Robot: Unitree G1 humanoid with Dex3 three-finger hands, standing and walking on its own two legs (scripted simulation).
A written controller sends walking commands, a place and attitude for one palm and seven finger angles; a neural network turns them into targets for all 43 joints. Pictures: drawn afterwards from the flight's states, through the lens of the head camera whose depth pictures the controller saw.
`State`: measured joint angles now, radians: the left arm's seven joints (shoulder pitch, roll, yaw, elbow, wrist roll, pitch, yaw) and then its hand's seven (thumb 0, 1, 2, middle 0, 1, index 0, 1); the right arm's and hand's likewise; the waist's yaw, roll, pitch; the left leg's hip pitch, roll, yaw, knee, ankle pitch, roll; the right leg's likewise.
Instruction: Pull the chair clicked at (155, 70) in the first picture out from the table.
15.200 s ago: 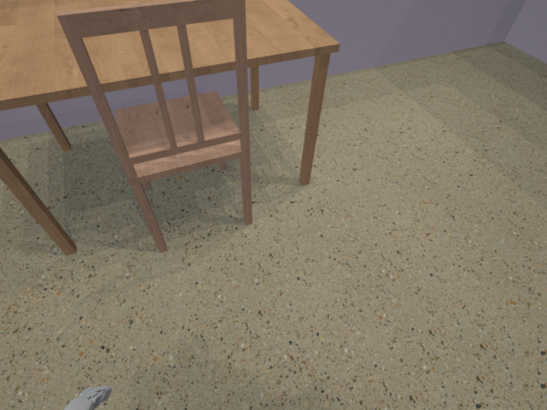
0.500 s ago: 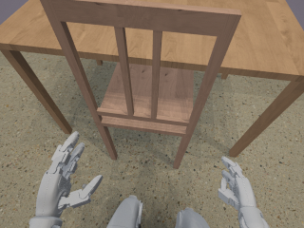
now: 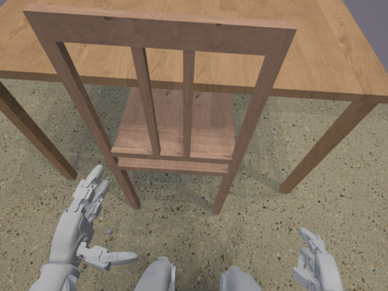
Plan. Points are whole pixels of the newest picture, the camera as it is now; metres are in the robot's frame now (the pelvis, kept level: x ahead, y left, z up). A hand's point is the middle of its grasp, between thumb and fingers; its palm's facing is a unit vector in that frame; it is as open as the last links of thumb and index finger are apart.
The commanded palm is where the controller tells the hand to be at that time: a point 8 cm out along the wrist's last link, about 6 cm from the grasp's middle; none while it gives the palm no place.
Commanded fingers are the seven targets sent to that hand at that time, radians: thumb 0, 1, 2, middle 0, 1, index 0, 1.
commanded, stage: raise the hand toward the chair's back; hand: left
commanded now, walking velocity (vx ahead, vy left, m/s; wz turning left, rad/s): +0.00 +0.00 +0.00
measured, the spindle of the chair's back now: (149, 112) +0.50 +0.14 +0.03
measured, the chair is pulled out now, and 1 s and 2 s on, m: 0.00 0.00 0.00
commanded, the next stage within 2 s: aim the fingers beside a spindle in 0.98 s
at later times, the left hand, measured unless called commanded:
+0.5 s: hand (88, 206) +0.25 +0.20 +0.06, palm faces +0.04 -1.00 -0.08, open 16.9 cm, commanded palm +0.23 +0.26 +0.06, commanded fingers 0.00 -0.50 0.30 -0.06 -0.08 -0.06 -0.08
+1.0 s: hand (93, 209) +0.25 +0.20 +0.05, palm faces -0.01 -1.00 -0.05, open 16.9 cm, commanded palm +0.23 +0.26 +0.06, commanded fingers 0.00 -0.50 0.30 -0.06 -0.08 -0.06 -0.08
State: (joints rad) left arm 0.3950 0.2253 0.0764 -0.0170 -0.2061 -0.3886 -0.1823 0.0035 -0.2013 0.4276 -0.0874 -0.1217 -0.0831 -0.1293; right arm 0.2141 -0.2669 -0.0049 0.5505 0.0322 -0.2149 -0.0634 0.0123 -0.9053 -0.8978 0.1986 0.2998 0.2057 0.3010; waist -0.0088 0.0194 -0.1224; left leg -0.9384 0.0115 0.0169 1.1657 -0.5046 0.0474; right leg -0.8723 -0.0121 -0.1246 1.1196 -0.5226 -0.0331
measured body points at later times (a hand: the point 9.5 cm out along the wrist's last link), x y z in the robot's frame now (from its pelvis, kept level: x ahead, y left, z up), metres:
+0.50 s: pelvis +0.01 -0.01 +0.02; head +0.08 +0.01 +0.46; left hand +0.24 +0.26 +0.07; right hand +0.19 -0.24 -0.06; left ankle +0.03 +0.09 -0.65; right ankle +0.02 -0.11 -0.65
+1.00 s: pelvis +0.01 +0.00 +0.02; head +0.08 +0.00 +0.47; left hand +0.25 +0.25 +0.06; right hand +0.18 -0.25 -0.06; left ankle +0.03 +0.09 -0.65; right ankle +0.02 -0.11 -0.65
